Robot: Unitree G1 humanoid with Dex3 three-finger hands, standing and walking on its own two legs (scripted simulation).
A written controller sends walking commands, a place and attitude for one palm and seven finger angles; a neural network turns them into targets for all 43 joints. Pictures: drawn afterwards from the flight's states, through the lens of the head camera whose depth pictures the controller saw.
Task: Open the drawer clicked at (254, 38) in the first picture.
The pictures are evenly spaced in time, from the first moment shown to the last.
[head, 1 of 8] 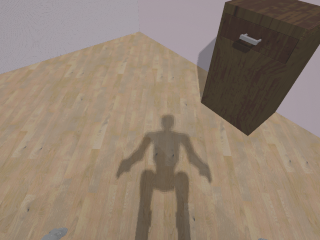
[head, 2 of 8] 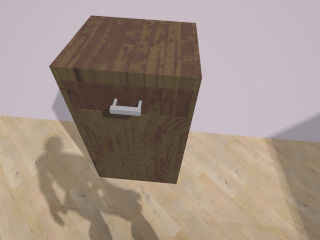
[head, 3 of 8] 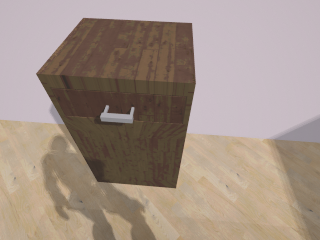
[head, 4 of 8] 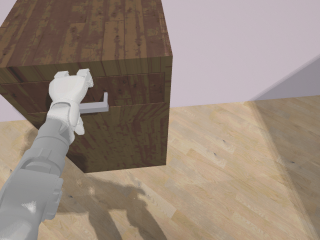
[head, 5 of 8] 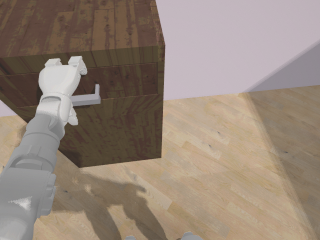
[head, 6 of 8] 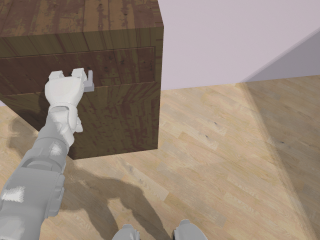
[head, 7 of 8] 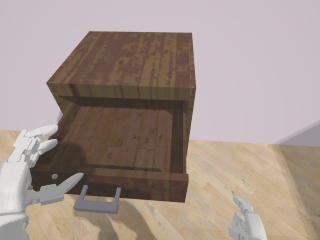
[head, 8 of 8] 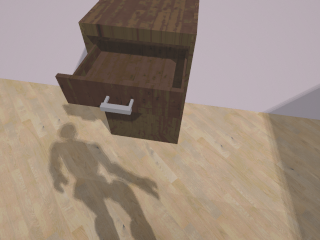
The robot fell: no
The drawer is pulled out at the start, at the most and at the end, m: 0.00 0.30 0.30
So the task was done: yes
